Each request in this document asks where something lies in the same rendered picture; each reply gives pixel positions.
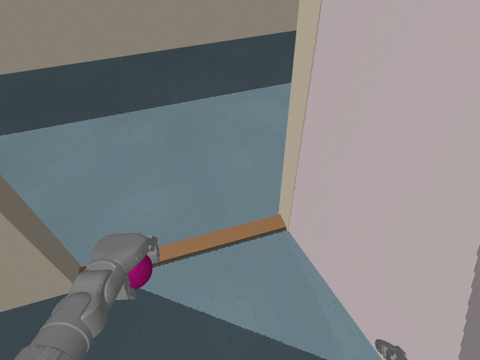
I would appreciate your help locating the left robot hand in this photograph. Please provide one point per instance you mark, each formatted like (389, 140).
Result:
(127, 249)

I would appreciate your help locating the right robot hand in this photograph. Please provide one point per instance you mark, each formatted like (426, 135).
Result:
(389, 351)

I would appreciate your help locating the ball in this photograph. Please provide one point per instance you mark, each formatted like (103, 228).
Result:
(141, 273)

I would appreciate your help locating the left robot arm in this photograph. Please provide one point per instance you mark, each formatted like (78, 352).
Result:
(80, 316)

